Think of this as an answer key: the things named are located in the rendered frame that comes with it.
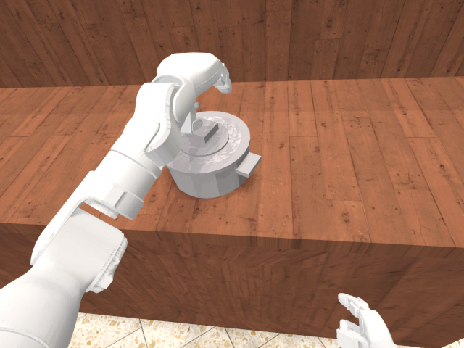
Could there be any pot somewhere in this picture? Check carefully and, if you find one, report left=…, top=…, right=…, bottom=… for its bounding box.
left=169, top=150, right=262, bottom=199

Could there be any right robot hand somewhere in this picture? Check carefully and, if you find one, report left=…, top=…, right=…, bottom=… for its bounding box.
left=336, top=293, right=393, bottom=348

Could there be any left robot hand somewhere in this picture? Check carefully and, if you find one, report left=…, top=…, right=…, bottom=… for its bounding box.
left=157, top=53, right=231, bottom=134

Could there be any robot left forearm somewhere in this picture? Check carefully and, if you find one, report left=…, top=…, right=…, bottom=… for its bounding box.
left=30, top=71, right=196, bottom=265

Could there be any lid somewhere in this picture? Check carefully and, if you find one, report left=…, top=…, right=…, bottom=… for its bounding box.
left=165, top=111, right=250, bottom=177

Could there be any knob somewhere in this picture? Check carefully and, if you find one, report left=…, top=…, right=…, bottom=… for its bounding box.
left=185, top=117, right=219, bottom=143

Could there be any robot left upper arm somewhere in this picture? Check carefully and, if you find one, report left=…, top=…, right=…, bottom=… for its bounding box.
left=0, top=207, right=128, bottom=348

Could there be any table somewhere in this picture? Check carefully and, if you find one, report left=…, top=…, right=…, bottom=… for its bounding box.
left=0, top=0, right=464, bottom=348

